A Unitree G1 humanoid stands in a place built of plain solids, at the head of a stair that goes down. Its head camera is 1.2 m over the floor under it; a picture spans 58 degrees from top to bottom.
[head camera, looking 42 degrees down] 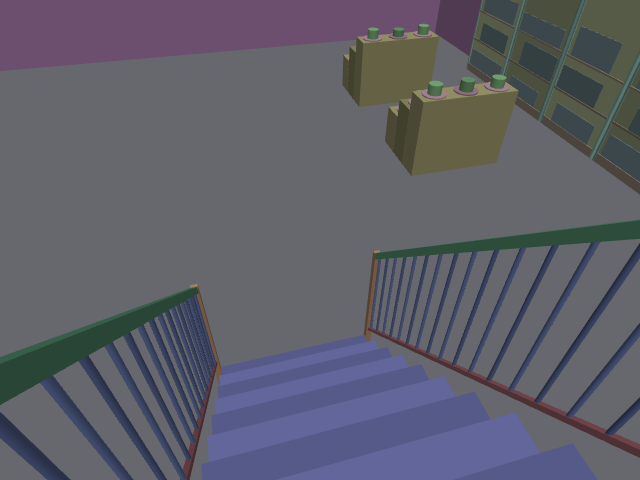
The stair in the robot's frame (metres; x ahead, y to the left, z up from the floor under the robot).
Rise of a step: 0.21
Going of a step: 0.21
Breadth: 1.22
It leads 15 degrees to the left of straight ahead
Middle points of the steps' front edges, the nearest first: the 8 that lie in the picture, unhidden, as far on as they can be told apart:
0.64 -0.17 -0.42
0.85 -0.11 -0.63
1.05 -0.06 -0.84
1.25 -0.01 -1.04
1.45 0.05 -1.25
1.65 0.10 -1.46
1.86 0.15 -1.67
2.06 0.21 -1.88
